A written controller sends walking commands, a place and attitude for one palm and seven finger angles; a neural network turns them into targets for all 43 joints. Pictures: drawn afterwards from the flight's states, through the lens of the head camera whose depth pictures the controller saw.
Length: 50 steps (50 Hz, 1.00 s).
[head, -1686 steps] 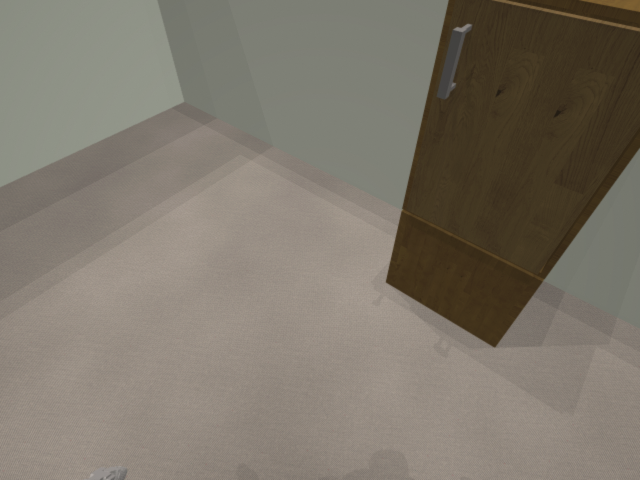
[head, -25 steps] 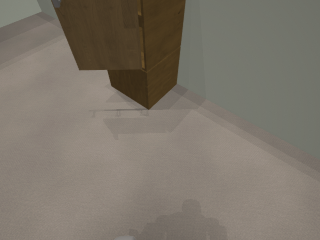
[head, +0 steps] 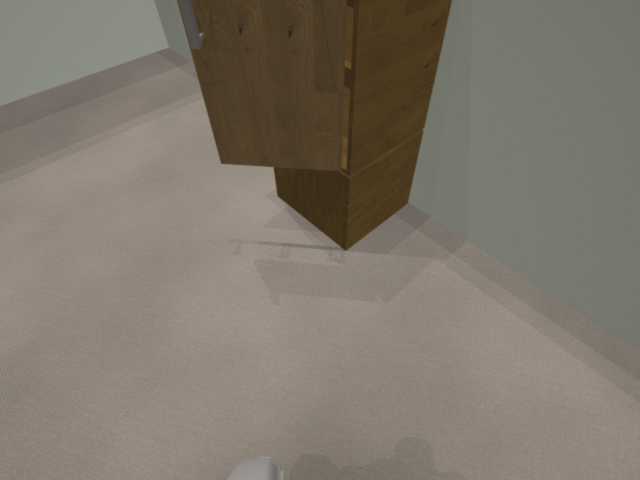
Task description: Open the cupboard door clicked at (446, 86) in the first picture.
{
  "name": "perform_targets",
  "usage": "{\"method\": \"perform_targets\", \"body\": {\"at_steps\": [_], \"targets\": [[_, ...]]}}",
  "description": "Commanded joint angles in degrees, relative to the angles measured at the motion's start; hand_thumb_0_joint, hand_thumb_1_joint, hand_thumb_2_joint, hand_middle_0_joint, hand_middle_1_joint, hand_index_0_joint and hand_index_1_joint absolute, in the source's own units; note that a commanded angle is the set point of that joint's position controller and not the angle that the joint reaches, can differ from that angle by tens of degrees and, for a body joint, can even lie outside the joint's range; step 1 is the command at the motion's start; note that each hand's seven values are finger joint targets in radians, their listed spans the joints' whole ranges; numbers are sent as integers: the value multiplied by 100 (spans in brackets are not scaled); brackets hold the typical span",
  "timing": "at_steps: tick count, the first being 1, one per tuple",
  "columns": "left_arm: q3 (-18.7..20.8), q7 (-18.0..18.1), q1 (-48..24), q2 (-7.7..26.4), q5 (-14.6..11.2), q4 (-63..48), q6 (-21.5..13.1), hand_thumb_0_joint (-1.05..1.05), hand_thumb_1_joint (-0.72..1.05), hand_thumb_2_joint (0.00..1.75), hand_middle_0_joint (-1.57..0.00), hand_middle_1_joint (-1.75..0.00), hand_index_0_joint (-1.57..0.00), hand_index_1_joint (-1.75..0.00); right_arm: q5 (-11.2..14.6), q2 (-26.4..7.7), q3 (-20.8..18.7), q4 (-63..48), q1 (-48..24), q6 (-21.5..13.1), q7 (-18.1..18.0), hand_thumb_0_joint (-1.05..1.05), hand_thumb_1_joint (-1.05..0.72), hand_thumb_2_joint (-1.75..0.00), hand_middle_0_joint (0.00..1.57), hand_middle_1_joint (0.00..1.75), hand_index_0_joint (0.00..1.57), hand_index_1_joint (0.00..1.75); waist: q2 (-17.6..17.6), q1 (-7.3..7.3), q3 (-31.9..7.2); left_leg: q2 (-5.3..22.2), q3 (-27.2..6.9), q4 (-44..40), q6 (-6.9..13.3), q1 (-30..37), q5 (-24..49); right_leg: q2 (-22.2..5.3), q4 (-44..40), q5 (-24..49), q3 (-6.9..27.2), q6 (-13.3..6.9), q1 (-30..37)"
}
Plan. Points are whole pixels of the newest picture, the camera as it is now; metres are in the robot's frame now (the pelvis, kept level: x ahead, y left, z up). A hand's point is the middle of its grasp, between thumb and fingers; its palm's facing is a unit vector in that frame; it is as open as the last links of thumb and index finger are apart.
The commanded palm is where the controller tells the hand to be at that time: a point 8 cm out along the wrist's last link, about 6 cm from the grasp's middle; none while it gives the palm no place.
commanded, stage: take the last steps up to it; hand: left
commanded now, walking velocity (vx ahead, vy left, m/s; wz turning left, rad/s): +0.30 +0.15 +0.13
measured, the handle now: (191, 13) +1.05 +0.37 +0.12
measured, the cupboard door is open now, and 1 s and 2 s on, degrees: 41 41 41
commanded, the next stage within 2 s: come to a stop and stand still in 1.00 s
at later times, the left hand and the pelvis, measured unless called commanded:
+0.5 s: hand (162, 399) +0.26 +0.28 -0.16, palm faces +0.06 -0.97 -0.23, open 7.4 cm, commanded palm none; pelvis +0.17 +0.08 -0.01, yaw +1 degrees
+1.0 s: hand (140, 379) +0.30 +0.34 -0.19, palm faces +0.12 -0.98 -0.17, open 7.3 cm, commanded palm none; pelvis +0.38 +0.17 -0.02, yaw +1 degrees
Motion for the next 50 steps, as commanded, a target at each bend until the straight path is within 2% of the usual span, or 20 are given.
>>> {"method": "perform_targets", "body": {"at_steps": [1,5,8,10,11,13,17,24,25,26,27,28,30,33,42,44,46,47,48,50], "targets": [[242,50,540,1109,-10,76,-201,0,90,90,-20,-30,-20,-30,63,87,62,-668,-814,-290,98,0,-90,-90,20,30,20,30,-882,288,137,154,314,-1365,-75,-515,181,-1408,-1240,1644,514,-632,588],[277,39,530,1246,21,242,-131,0,90,90,-20,-30,-20,-30,84,96,102,-775,-942,-369,130,0,-90,-90,20,30,20,30,-1336,316,240,-33,586,-2453,81,316,81,-1492,-933,1694,301,-531,341],[282,1,252,1148,-9,199,-63,0,90,90,-20,-30,-20,-30,23,-363,3,-371,455,-467,5,0,-90,-90,20,30,20,30,-458,-415,-301,-276,868,-3435,262,2607,146,-1049,826,1939,-260,-261,-534],[159,-56,101,540,-75,-234,6,0,90,90,-20,-30,-20,-30,-42,-1377,-277,-92,1836,-477,-226,0,-90,-90,20,30,20,30,1829,-880,-1189,1789,-2139,-4377,1206,4110,-397,130,3993,-1835,-211,0,-2667],[138,-26,-311,420,-43,-416,-12,0,90,90,-20,-30,-20,-30,-42,-1418,-273,-42,1713,-467,-254,0,-90,-90,20,30,20,30,1284,-828,-827,2041,-2410,-4632,1475,3507,-1025,69,4871,-1821,306,-223,-3095],[139,-35,-562,407,-39,-359,53,0,90,90,-20,-30,-20,-30,-25,-803,-126,-293,774,-506,-307,0,-90,-90,20,30,20,30,1381,-441,-244,1818,-1949,-4873,1410,2248,-1582,-319,5163,-995,620,-274,-3269],[101,-118,-272,204,-2,-190,152,0,90,90,-20,-30,-20,-30,-39,-451,8,-258,451,-656,-332,0,-90,-90,20,30,20,30,406,-38,-101,1414,-864,-5008,1293,1803,-99,-353,3580,-468,461,-194,-2483],[195,-124,-55,460,9,-237,123,0,90,90,-20,-30,-20,-30,-29,-474,3,-158,239,-555,-214,0,-90,-90,20,30,20,30,-2,370,63,1016,-257,-4512,1089,1056,-746,93,1080,277,112,-194,-387],[253,-99,365,623,28,-103,99,0,90,90,-20,-30,-20,-30,-2,-403,30,-156,145,-544,-206,0,-90,-90,20,30,20,30,-254,579,69,663,54,-3786,851,567,-934,60,658,178,269,-250,415],[320,-64,924,1028,66,30,34,0,90,90,-20,-30,-20,-30,61,-179,67,-217,133,-541,-166,0,-90,-90,20,30,20,30,-1309,825,45,-78,673,-2173,508,-199,-1188,-815,-406,-863,1598,-543,1055],[393,-17,1145,1505,13,23,27,0,90,90,-20,-30,-20,-30,52,-48,85,-407,220,-515,-139,0,-90,-90,20,30,20,30,-2293,790,28,-409,570,-375,320,-990,-1987,-2178,-1669,-1979,3885,-1201,1172],[349,40,854,1377,-49,-93,-4,0,90,90,-20,-30,-20,-30,-6,-398,13,-367,107,-474,-144,0,-90,-90,20,30,20,30,-1672,608,365,-61,-129,482,294,-1120,-1387,-2283,-2016,-2784,4241,-1371,430],[207,92,111,856,-48,-271,-64,0,90,90,-20,-30,-20,-30,-12,-228,2,-253,-67,-456,-121,0,-90,-90,20,30,20,30,-799,223,618,336,-400,541,177,-1038,-211,-1853,-1870,-1606,2927,-1079,-321],[147,50,154,647,-73,-142,-255,0,90,90,-20,-30,-20,-30,-8,62,82,-40,336,-423,-87,0,-90,-90,20,30,20,30,-756,62,-98,398,-86,-266,-20,-450,285,-1309,-1535,1120,1349,-888,87],[175,13,482,967,-19,399,-222,0,90,90,-20,-30,-20,-30,48,209,114,-419,-520,-494,53,0,-90,-90,20,30,20,30,-1115,293,156,110,491,-2520,-1,5,465,-1221,-1196,1832,629,-826,458],[197,18,406,1039,-19,438,-167,0,90,90,-20,-30,-20,-30,49,143,98,-409,-437,-521,48,0,-90,-90,20,30,20,30,-1105,187,187,21,571,-2914,86,623,504,-1203,-1011,1433,593,-738,128],[208,15,245,967,-34,391,-102,0,90,90,-20,-30,-20,-30,22,-121,47,-156,402,-584,-23,0,-90,-90,20,30,20,30,-577,-256,10,-136,705,-3516,183,2070,567,-846,-34,1297,229,-546,-550],[155,-8,378,730,-47,335,-69,0,90,90,-20,-30,-20,-30,-29,-607,-64,36,1131,-628,-107,0,-90,-90,20,30,20,30,510,-506,-467,520,-32,-3641,438,3175,568,-410,1329,682,-74,-360,-1246],[93,-26,550,413,-91,177,-49,0,90,90,-20,-30,-20,-30,-77,-1152,-200,131,1725,-615,-224,0,-90,-90,20,30,20,30,1742,-631,-1002,1760,-1803,-4166,1012,3964,396,305,3000,-1624,-325,-162,-2306],[21,34,-78,271,-43,-100,-61,0,90,90,-20,-30,-20,-30,-45,-998,-122,85,1499,-593,-316,0,-90,-90,20,30,20,30,1221,-554,-747,2025,-1995,-4536,1382,3069,142,157,4793,-1535,500,-379,-2892]]}}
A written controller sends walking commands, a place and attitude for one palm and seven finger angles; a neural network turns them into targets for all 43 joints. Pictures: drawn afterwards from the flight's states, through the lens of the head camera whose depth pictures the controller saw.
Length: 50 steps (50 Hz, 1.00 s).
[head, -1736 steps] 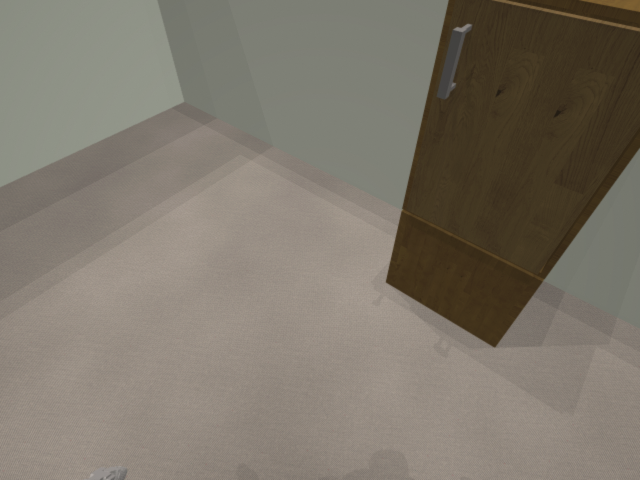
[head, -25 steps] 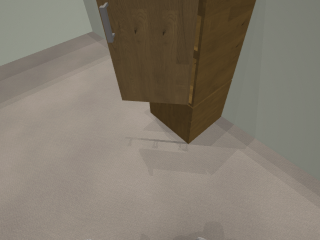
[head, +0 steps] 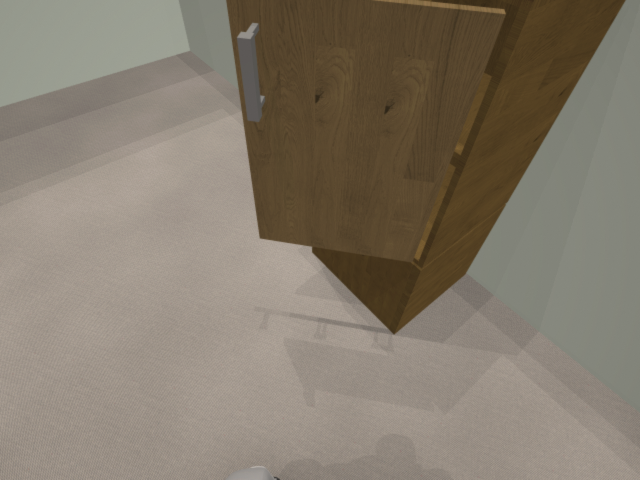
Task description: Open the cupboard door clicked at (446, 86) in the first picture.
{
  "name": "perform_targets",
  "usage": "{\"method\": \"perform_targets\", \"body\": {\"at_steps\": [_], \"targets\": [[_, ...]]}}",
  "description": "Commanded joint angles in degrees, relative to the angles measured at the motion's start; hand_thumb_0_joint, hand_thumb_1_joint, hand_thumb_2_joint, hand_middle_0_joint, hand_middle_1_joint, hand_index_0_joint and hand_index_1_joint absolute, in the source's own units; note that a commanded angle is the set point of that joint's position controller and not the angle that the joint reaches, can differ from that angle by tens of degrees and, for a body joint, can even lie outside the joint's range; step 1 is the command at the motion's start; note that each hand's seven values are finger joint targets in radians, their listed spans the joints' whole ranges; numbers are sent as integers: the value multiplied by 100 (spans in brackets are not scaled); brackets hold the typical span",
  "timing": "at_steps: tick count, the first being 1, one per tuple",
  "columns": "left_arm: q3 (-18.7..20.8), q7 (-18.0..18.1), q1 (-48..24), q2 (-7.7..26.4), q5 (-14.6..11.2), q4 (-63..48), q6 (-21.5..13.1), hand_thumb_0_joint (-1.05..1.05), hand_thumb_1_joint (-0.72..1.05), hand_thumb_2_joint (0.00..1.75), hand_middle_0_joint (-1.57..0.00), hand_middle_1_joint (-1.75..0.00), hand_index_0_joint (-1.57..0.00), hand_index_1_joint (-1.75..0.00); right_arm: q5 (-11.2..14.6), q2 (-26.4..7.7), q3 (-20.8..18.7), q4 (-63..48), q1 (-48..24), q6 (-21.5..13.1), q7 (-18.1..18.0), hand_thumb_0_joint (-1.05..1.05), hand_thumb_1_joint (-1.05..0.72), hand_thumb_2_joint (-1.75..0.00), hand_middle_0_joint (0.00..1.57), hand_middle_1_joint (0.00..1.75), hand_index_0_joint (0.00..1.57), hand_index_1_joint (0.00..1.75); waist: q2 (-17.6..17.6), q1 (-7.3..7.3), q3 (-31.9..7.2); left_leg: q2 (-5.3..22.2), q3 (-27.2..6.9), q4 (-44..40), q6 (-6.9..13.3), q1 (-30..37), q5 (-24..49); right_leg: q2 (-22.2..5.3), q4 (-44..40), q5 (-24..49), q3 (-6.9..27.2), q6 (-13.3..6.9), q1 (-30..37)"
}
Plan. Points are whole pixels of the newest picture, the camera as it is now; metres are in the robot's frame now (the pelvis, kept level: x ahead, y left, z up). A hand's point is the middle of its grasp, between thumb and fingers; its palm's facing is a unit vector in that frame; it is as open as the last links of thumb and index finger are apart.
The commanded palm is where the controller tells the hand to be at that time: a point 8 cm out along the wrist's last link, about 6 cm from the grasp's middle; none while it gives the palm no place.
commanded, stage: come to a stop and stand still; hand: left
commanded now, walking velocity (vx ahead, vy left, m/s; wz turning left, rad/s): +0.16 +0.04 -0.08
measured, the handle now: (254, 73) +0.68 +0.18 +0.15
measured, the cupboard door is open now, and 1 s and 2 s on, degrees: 41 41 41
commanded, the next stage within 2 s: look again from close up in 1.32 s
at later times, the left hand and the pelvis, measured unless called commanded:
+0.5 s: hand (198, 426) +0.21 +0.20 -0.16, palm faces -0.03 -0.98 -0.22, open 7.4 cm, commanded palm none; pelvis +0.10 +0.02 +0.01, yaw -1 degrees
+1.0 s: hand out of the picture +0.13 +0.19 -0.16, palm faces -0.04 -0.97 -0.26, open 7.4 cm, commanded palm none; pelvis +0.07 +0.01 +0.00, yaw -3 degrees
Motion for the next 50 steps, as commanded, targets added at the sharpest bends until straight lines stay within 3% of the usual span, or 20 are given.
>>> {"method": "perform_targets", "body": {"at_steps": [1,6,9,12,15,18,22,25,28,30,38,40,41,42,43,44,45,47,49,50], "targets": [[46,69,-743,282,-37,-789,-157,0,90,90,-20,-30,-20,-30,17,-967,-174,106,1382,-12,-259,0,-90,-90,20,30,20,30,1491,-577,-511,1852,-2349,-1890,1020,1735,-999,78,3287,19,437,-342,-2813],[-9,19,-468,14,-17,-576,-1,0,90,90,-20,-30,-20,-30,-2,-462,-6,89,917,-142,-328,0,-90,-90,20,30,20,30,321,-159,-385,1429,-1021,-1900,877,1068,1228,6,1514,676,393,-171,-1819],[-81,105,-358,19,-50,-501,89,0,90,90,-20,-30,-20,-30,27,-466,78,121,574,-52,-385,0,-90,-90,20,30,20,30,413,-35,-412,1317,-635,-1523,728,761,2276,247,189,971,289,-103,-791],[14,125,-367,375,-35,-527,197,0,90,90,-20,-30,-20,-30,74,-585,16,149,302,135,-408,0,-90,-90,20,30,20,30,631,42,-298,1198,-652,-1135,494,567,1330,333,-756,1637,295,-118,-313],[65,145,-700,869,32,-771,211,0,90,90,-20,-30,-20,-30,128,-486,-48,177,657,249,-359,0,-90,-90,20,30,20,30,-92,-142,15,476,-498,-645,21,357,-3,-196,-1262,3648,955,-508,-446],[97,211,-918,1004,-28,-877,158,0,90,90,-20,-30,-20,-30,157,-304,-72,257,1020,387,-349,0,-90,-90,20,30,20,30,-958,-314,-767,-50,-142,286,-175,904,-494,-794,-1475,4665,1382,-1013,-392],[144,290,-1138,1033,-35,-941,169,0,90,90,-20,-30,-20,-30,170,-168,-54,179,915,473,-339,0,-90,-90,20,30,20,30,-960,-244,-762,-213,-344,732,-274,438,-2008,-1031,-1539,5857,1379,-1343,121],[159,283,-1298,969,-85,-964,197,0,90,90,-20,-30,-20,-30,148,-229,-49,256,1098,443,-350,0,-90,-90,20,30,20,30,-306,-343,-860,99,-502,-594,-214,1089,213,-606,-980,5204,987,-878,-41],[105,261,-1455,654,-99,-1150,316,0,90,90,-20,-30,-20,-30,43,-713,-119,111,924,376,-433,0,-90,-90,20,30,20,30,1619,-350,-405,1540,-1778,-1232,831,1409,3803,663,739,75,357,-139,-1279],[128,250,-1517,570,-85,-1162,364,0,90,90,-20,-30,-20,-30,-3,-740,-105,49,918,338,-495,0,-90,-90,20,30,20,30,942,-326,-312,1650,-1806,-974,1165,1499,4210,680,1585,-489,786,-199,-1648],[82,185,-1337,437,-93,-1096,333,0,90,90,-20,-30,-20,-30,32,-867,-178,90,864,322,-445,0,-90,-90,20,30,20,30,1064,-350,-574,1255,-1306,-958,809,1839,3146,700,-200,400,367,-153,-883],[-16,389,-392,574,-55,-846,126,0,90,90,-20,-30,-20,-30,227,-1128,-270,-280,118,245,-381,0,-90,-90,20,30,20,30,228,150,-724,978,-799,646,219,1967,3102,359,-2051,2028,799,-172,-874],[56,402,-613,952,13,-1223,49,0,90,90,-20,-30,-20,-30,184,-529,-167,-646,477,244,-256,0,-90,-90,20,30,20,30,-777,-195,-513,243,-412,925,-15,586,170,-272,-1883,3870,1687,-471,-370],[-2,389,-793,1059,8,-1273,-5,0,90,90,-20,-30,-20,-30,155,-284,-77,-666,625,279,-236,0,-90,-90,20,30,20,30,-719,-324,-610,-47,-415,939,-127,293,-1849,-726,-1706,4169,1882,-929,-245],[-60,369,-772,1114,61,-1390,-25,0,90,90,-20,-30,-20,-30,152,-130,-64,-683,683,278,-203,0,-90,-90,20,30,20,30,-134,-364,-728,-308,-370,729,-163,462,-1797,-520,-1407,4662,1665,-979,-199],[-2,372,-893,1099,34,-1358,-73,0,90,90,-20,-30,-20,-30,135,-147,-52,-601,799,321,-203,0,-90,-90,20,30,20,30,-399,-493,-912,-261,-296,521,-155,443,-1424,-222,-1036,5156,1378,-929,247],[-6,395,-914,1034,-26,-1367,-67,0,90,90,-20,-30,-20,-30,148,-253,-44,-589,864,292,-209,0,-90,-90,20,30,20,30,-877,-472,-959,-176,-414,177,-76,679,-841,-193,-894,4978,1323,-823,118],[-75,374,-869,869,-53,-1365,33,0,90,90,-20,-30,-20,-30,130,-467,-45,-510,812,223,-242,0,-90,-90,20,30,20,30,152,-400,-738,202,-713,-161,56,1459,751,185,-790,3349,985,-474,-655],[-115,339,-823,772,-44,-1307,93,0,90,90,-20,-30,-20,-30,90,-560,-2,-511,574,217,-264,0,-90,-90,20,30,20,30,871,-247,-52,509,-1009,-603,252,937,757,525,-985,1641,779,-319,-813],[-137,320,-709,783,-46,-1254,95,0,90,90,-20,-30,-20,-30,92,-555,15,-533,443,239,-260,0,-90,-90,20,30,20,30,463,-197,92,426,-990,-608,220,790,229,520,-1192,1503,883,-342,-838]]}}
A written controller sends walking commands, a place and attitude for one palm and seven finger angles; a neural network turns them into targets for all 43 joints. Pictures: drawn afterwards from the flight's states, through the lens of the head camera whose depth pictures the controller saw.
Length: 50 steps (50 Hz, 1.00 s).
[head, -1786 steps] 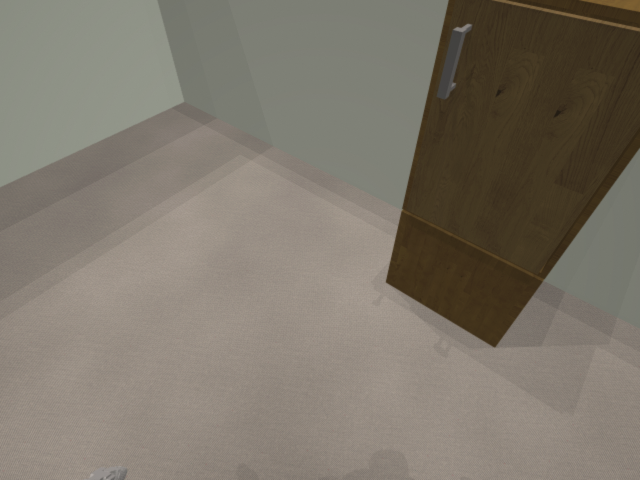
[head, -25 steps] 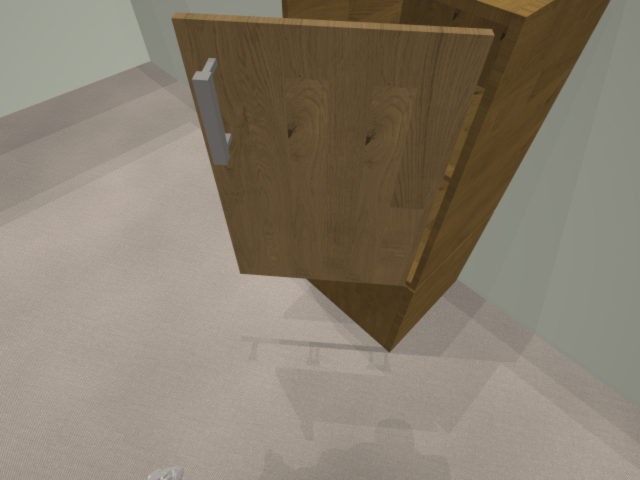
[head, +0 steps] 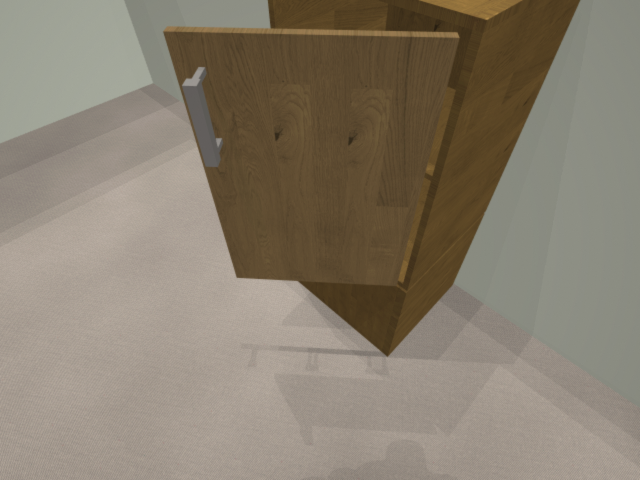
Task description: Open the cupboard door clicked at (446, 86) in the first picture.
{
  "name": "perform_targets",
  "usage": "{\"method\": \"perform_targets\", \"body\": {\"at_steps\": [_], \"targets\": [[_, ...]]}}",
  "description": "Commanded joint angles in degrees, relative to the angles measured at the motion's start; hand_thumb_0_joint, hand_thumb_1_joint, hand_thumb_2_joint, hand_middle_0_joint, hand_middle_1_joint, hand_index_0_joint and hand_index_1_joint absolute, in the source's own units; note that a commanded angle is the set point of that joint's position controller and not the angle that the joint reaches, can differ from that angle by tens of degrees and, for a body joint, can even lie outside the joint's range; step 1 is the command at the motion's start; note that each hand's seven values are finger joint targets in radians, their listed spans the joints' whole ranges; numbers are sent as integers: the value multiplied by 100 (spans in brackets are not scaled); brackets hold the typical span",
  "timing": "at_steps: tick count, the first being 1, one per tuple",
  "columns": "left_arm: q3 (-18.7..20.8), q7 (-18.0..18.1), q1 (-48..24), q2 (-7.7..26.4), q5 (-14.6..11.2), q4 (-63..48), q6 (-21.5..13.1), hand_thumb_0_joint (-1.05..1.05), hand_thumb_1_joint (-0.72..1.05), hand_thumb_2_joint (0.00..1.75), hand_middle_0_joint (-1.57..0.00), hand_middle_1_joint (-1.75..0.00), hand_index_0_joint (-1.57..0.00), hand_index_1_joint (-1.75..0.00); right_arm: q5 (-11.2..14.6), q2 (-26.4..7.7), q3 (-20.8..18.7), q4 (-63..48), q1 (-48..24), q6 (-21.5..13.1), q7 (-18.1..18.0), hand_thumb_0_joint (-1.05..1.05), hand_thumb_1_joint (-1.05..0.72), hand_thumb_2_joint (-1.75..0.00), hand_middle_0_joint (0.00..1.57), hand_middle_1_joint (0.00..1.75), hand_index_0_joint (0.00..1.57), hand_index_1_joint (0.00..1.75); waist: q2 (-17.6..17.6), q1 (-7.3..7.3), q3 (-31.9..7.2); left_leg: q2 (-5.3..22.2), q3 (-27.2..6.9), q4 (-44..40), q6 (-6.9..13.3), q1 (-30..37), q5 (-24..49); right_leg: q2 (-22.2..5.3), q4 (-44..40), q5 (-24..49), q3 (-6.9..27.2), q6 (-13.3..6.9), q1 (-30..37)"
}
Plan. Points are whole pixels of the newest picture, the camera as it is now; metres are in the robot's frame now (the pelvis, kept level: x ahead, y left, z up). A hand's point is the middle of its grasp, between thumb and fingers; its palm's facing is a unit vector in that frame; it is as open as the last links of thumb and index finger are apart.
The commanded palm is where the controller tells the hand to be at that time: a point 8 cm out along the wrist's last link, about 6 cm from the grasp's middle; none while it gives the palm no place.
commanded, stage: come to a stop and stand still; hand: left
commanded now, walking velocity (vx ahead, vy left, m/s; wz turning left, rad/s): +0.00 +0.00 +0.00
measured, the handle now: (206, 118) +0.59 +0.20 +0.14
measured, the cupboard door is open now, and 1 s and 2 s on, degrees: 41 41 41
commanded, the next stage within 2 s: look again from close up in 0.32 s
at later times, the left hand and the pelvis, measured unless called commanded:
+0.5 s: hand out of the picture +0.01 +0.17 -0.16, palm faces +0.00 -0.98 -0.22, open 7.4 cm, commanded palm none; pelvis +0.00 -0.01 +0.01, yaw +0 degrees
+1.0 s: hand out of the picture +0.05 +0.18 -0.16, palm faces +0.01 -0.97 -0.23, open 7.4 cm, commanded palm none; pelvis +0.02 -0.01 +0.01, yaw +0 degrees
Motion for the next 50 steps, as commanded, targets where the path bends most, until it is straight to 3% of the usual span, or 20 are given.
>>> {"method": "perform_targets", "body": {"at_steps": [1,3,8,10,18,20,44,47,50], "targets": [[93,0,205,671,-23,-299,-144,0,90,90,-20,-30,-20,-30,-10,-545,-4,-299,25,-79,-37,0,-90,-90,20,30,20,30,-116,111,192,462,-600,-975,278,-12,908,-263,-975,779,436,-221,-345],[61,-27,142,733,-17,-265,-168,0,90,90,-20,-30,-20,-30,-12,-493,20,-234,124,-51,-14,0,-90,-90,20,30,20,30,-506,7,271,236,-411,-981,163,112,125,-434,-1415,117,753,-288,-640],[67,-64,164,787,-20,-184,-193,0,90,90,-20,-30,-20,-30,-36,-459,68,18,338,-80,14,0,-90,-90,20,30,20,30,-392,-15,330,185,-380,-1137,130,279,69,-424,-1719,-593,753,-292,-857],[67,-70,224,786,-21,-133,-215,0,90,90,-20,-30,-20,-30,-31,-476,86,95,359,-112,7,0,-90,-90,20,30,20,30,-237,17,258,229,-408,-1240,137,253,132,-411,-1701,-364,701,-277,-686],[60,-89,354,770,-44,174,-284,0,90,90,-20,-30,-20,-30,-2,-523,150,447,456,-234,-43,0,-90,-90,20,30,20,30,-205,102,-97,338,-451,-1332,143,378,910,-457,-1470,918,538,-284,-53],[59,-83,340,767,-43,241,-283,0,90,90,-20,-30,-20,-30,7,-541,157,538,439,-249,-59,0,-90,-90,20,30,20,30,-59,122,-31,372,-472,-1354,150,355,1054,-436,-1394,1185,488,-281,22],[117,-75,188,837,-16,426,-283,0,90,90,-20,-30,-20,-30,8,-624,109,742,149,-275,-110,0,-90,-90,20,30,20,30,-175,137,-141,447,-439,-1340,180,724,1835,-482,-1273,2111,383,-253,233],[126,-75,146,893,-27,421,-278,0,90,90,-20,-30,-20,-30,2,-706,106,727,61,-271,-112,0,-90,-90,20,30,20,30,-43,141,-221,448,-445,-1335,166,786,1877,-498,-1264,2102,405,-253,263],[134,-76,111,911,-15,409,-280,0,90,90,-20,-30,-20,-30,1,-728,107,731,20,-269,-113,0,-90,-90,20,30,20,30,-166,141,-151,453,-442,-1358,166,751,1924,-509,-1287,2204,395,-251,283]]}}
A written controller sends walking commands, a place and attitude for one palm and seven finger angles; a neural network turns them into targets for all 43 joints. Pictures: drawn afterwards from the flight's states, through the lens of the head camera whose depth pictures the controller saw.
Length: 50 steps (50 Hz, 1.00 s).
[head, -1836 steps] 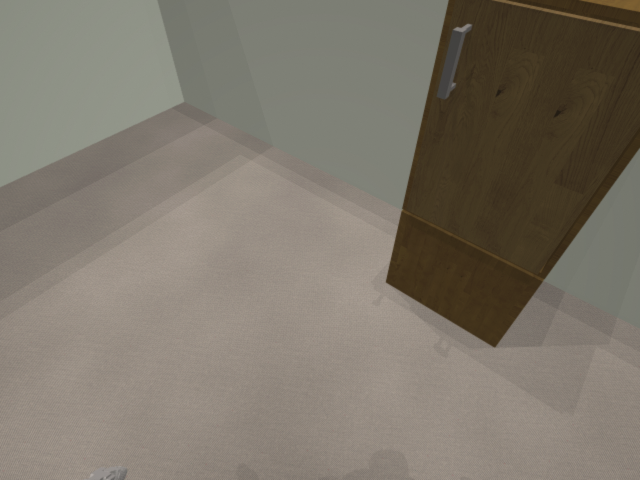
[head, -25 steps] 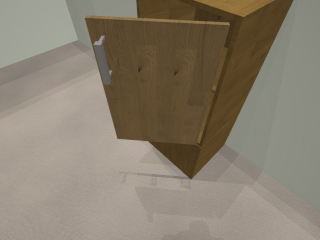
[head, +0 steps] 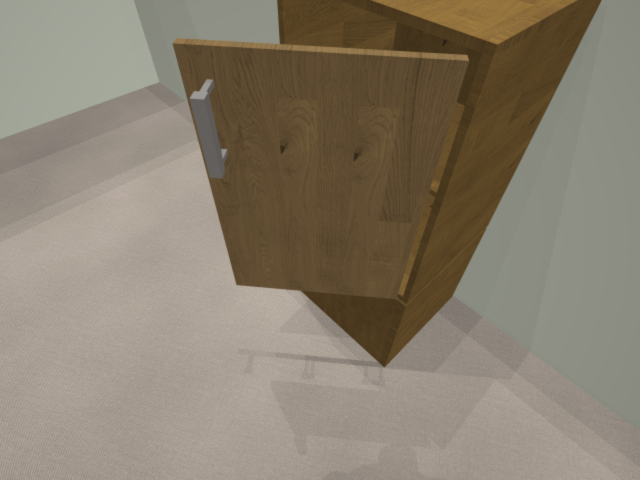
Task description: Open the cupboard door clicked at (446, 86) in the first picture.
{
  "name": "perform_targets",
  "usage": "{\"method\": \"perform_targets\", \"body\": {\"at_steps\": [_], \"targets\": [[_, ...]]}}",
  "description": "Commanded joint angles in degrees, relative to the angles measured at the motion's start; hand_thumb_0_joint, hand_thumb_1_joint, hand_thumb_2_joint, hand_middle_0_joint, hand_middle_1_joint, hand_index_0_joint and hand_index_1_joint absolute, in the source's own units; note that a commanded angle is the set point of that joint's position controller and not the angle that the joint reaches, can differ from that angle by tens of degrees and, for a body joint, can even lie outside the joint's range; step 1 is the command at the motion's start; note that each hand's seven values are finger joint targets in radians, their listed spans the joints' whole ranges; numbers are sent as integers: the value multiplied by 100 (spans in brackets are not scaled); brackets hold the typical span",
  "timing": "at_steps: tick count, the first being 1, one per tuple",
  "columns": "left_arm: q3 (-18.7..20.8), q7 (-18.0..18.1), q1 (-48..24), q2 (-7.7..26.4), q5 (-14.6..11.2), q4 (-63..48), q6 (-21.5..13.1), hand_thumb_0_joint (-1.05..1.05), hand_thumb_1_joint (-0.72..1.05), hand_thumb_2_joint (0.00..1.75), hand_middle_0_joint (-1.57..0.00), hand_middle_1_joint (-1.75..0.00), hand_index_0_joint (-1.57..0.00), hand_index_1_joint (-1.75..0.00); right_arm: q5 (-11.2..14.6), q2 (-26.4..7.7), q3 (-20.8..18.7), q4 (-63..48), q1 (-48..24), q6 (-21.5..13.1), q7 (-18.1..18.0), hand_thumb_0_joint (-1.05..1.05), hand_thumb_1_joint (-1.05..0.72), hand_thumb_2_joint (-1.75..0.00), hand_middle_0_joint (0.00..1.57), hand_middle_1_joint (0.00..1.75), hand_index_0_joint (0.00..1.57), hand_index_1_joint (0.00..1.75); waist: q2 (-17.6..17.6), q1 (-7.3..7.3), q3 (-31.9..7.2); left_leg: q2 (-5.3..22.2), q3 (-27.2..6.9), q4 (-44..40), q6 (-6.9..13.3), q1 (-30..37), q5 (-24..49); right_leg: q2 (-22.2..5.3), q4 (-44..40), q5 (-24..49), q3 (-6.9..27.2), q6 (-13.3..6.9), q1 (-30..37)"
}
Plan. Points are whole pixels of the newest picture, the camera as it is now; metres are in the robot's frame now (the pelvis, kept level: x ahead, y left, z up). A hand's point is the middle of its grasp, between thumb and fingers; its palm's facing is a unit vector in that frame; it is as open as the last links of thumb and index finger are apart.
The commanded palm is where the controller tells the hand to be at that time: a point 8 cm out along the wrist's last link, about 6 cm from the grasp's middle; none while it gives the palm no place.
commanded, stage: raise the hand with hooked fingers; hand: left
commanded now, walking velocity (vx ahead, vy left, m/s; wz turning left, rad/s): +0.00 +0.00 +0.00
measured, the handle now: (212, 130) +0.57 +0.21 +0.13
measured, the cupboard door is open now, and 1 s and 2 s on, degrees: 41 41 41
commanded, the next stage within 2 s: none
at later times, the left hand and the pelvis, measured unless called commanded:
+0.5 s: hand out of the picture +0.13 +0.22 -0.02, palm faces +0.07 -1.00 -0.02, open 8.9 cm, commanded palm +0.12 +0.27 +0.00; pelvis -0.05 -0.01 -0.06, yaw +4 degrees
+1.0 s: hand (89, 407) +0.18 +0.26 +0.05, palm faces +0.00 -1.00 -0.07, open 12.0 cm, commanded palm +0.15 +0.31 +0.07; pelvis -0.05 +0.02 -0.03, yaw +3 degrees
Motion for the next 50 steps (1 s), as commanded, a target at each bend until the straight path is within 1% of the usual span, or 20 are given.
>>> {"method": "perform_targets", "body": {"at_steps": [1,2,3,4,5,6,8,9,10,11,13,14,16,19,24,29,34,39,42,50], "targets": [[117,305,809,528,6,-4,-159,0,90,90,-20,-30,-20,-30,75,-751,-160,-576,-91,-50,-25,0,-90,-90,20,30,20,30,-34,105,66,551,-163,913,47,-155,1968,-866,-481,3825,719,5,-271],[1195,231,-3472,2105,-1103,-8911,-1391,0,88,89,-20,-32,-20,-32,341,-1443,-283,-2452,223,-926,-228,0,-90,-90,20,30,20,30,790,-436,-2819,-168,-325,93,231,1173,2907,-328,164,4009,53,-207,471],[1159,376,-434,1637,-628,-7229,-1133,0,85,88,-20,-33,-20,-33,229,-999,-198,-2220,-125,-1453,-462,0,-90,-90,20,30,20,30,1711,126,-2636,87,-354,-15,315,1747,3820,-13,588,2596,-165,-254,49],[412,439,1122,362,-899,-6476,-432,0,83,87,-21,-34,-21,-34,360,-755,-199,-2285,-162,-1594,-396,0,-90,-90,20,30,20,30,1540,-31,-1814,159,-453,66,160,1185,3796,-43,505,1374,-503,-135,-510],[347,324,734,-43,-1032,-6414,-461,0,81,86,-21,-36,-21,-36,360,-873,-282,-2155,40,-1626,-345,0,-90,-90,20,30,20,30,668,-280,-1010,183,-497,251,151,755,3420,-51,256,1388,-531,-54,-882],[626,197,466,213,-1069,-6495,-718,0,78,85,-21,-37,-21,-37,282,-1012,-421,-2474,-64,-1669,-322,0,-90,-90,20,30,20,30,98,-354,-373,86,-549,498,159,163,2667,-18,209,1568,-592,-13,-1252],[1029,-299,1690,121,-1209,-5567,-1370,0,74,83,-21,-40,-21,-40,132,-1018,-538,-2690,-136,-1638,-272,0,-90,-90,20,30,20,30,-1014,-76,-415,-86,-435,935,118,-860,1806,39,598,1807,-687,41,-1532],[1148,-637,2207,96,-1251,-5078,-1739,0,71,82,-21,-42,-21,-42,173,-1009,-565,-2838,-239,-1626,-195,0,-90,-90,20,30,20,30,-932,120,-301,-169,-378,1117,60,-1284,1608,28,866,1796,-657,3,-1594],[1044,-1015,2259,-64,-1334,-5020,-2165,0,69,81,-22,-43,-22,-43,147,-997,-553,-2979,-301,-1605,-112,0,-90,-90,20,30,20,30,-998,180,-436,-223,-326,1349,20,-1655,1363,43,1202,1682,-638,-14,-1823],[1160,-1391,2220,78,-1404,-5060,-2588,0,67,80,-22,-45,-22,-45,141,-1010,-587,-3141,-424,-1601,-50,0,-90,-90,20,30,20,30,-934,255,-637,-246,-281,1612,4,-1970,1122,41,1496,1574,-569,-36,-2001],[1410,-2154,1840,519,-1517,-5199,-3291,0,62,78,-22,-48,-22,-48,179,-1078,-616,-3478,-541,-1641,29,0,-90,-90,20,30,20,30,-622,227,-1062,-296,-237,2096,18,-2423,731,-23,1869,1292,-332,-74,-2225],[1760,-2538,1674,972,-1587,-5125,-3446,0,60,77,-22,-50,-22,-50,214,-1137,-622,-3622,-491,-1638,51,0,-90,-90,20,30,20,30,-251,259,-1166,-320,-251,2300,26,-2547,638,-91,1975,1208,-94,-122,-2224],[2117,-2895,1332,1209,-1962,-5632,-3302,0,55,75,-22,-53,-22,-53,303,-1142,-595,-4037,-528,-1592,-25,0,-90,-90,20,30,20,30,-196,295,-1766,-374,-143,2461,108,-2591,385,-95,1880,621,134,-54,-2126],[2112,-2882,176,1277,-2386,-6693,-3007,0,48,72,-23,-57,-23,-57,345,-1115,-471,-4259,-332,-1556,-181,0,-90,-90,20,30,20,30,12,71,-1833,-317,-250,2612,177,-2555,-32,-42,1632,-283,375,31,-2360],[1614,-2653,-1037,1317,-2158,-7440,-2881,0,36,67,-24,-64,-24,-64,317,-1149,-294,-4010,-17,-1634,-390,0,-90,-90,20,30,20,30,402,-362,-1404,-124,-507,2602,286,-2311,-136,124,1592,-334,246,-34,-2767],[1844,-2811,-682,1628,-2082,-6726,-2158,0,25,62,-25,-72,-25,-72,367,-1200,-203,-3913,-77,-1725,-470,0,-90,-90,20,30,20,30,653,-175,-1309,-135,-608,2187,268,-2168,-237,143,1343,-487,88,-70,-2496],[2377,-2703,-248,1843,-2288,-6629,-1634,0,13,57,-25,-80,-25,-80,345,-1117,-141,-4031,-181,-1744,-423,0,-90,-90,20,30,20,30,338,162,-1588,-151,-625,1770,223,-1919,130,145,1221,-88,-120,-67,-1861],[2432,-2566,-247,1806,-2338,-6735,-1663,0,1,52,-26,-87,-26,-87,340,-1137,-121,-4049,-121,-1811,-358,0,-90,-90,20,30,20,30,218,173,-1322,-149,-595,1488,204,-1797,137,189,1119,-10,-271,-64,-1813],[2233,-2584,-496,1710,-2272,-6751,-1654,0,-6,49,-27,-92,-27,-92,367,-1182,-112,-4003,-2,-1865,-371,0,-90,-90,20,30,20,30,295,30,-1264,-130,-601,1328,209,-1599,-48,188,1038,-130,-347,-36,-1935],[2415,-2660,-1481,2102,-2241,-6914,-1389,0,-24,41,-28,-103,-28,-103,405,-1264,-67,-3899,12,-1919,-489,0,-90,-90,20,30,20,30,572,21,-1256,-113,-708,945,200,-1039,11,225,831,75,-433,-84,-1622]]}}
